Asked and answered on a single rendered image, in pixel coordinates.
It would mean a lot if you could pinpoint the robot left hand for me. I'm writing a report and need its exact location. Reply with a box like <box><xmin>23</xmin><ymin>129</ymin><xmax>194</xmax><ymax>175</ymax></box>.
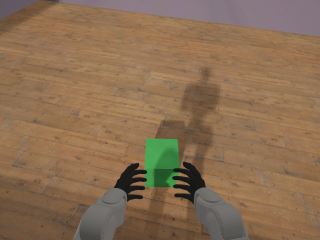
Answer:
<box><xmin>114</xmin><ymin>163</ymin><xmax>147</xmax><ymax>202</ymax></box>

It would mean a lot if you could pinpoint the carton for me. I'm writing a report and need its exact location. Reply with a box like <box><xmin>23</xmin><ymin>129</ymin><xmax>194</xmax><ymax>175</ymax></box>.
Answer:
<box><xmin>144</xmin><ymin>138</ymin><xmax>180</xmax><ymax>187</ymax></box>

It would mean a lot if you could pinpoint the robot right hand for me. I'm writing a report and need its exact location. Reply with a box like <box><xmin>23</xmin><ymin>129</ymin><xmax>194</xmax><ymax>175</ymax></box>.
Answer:
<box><xmin>172</xmin><ymin>161</ymin><xmax>206</xmax><ymax>205</ymax></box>

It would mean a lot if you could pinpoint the right robot forearm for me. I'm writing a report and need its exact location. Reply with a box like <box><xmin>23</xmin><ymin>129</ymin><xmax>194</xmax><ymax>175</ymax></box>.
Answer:
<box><xmin>194</xmin><ymin>187</ymin><xmax>250</xmax><ymax>240</ymax></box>

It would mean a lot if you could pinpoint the left robot forearm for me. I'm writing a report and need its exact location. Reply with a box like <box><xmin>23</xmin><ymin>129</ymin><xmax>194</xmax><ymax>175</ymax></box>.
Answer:
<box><xmin>73</xmin><ymin>188</ymin><xmax>127</xmax><ymax>240</ymax></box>

